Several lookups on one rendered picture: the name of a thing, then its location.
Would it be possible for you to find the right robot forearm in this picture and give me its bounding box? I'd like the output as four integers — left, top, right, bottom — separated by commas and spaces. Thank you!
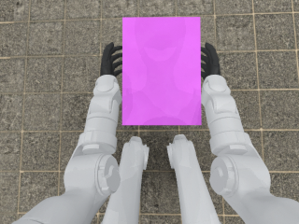
201, 75, 271, 180

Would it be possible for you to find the robot left upper arm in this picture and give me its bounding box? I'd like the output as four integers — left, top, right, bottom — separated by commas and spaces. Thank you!
11, 153, 121, 224

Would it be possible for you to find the robot right thigh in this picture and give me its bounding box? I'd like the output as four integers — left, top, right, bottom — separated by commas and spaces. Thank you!
166, 138, 221, 224

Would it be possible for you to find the robot left hand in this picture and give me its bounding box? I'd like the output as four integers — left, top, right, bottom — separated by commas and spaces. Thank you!
100, 42, 122, 77

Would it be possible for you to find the robot right hand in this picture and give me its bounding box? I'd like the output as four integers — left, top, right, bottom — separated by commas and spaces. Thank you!
200, 42, 221, 80

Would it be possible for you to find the robot right upper arm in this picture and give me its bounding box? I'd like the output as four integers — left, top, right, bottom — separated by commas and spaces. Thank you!
209, 154, 299, 224

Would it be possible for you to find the carton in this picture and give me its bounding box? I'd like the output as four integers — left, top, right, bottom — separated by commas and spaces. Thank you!
121, 17, 202, 125

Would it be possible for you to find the left robot shin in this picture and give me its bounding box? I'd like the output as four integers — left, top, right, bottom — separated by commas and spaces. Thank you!
121, 136, 143, 154

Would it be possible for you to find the left robot forearm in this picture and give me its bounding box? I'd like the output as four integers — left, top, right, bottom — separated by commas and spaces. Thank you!
64, 75, 122, 175

